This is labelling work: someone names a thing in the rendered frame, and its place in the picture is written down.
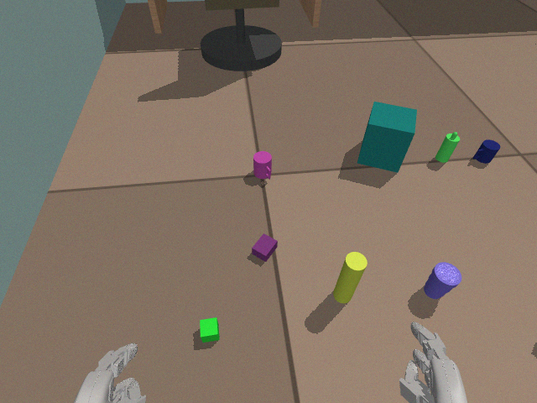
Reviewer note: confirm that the right robot hand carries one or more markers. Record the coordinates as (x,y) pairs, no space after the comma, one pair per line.
(441,374)

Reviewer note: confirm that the office chair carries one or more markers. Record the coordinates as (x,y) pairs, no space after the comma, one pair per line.
(240,47)

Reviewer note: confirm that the left robot hand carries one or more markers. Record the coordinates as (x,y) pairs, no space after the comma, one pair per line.
(98,386)

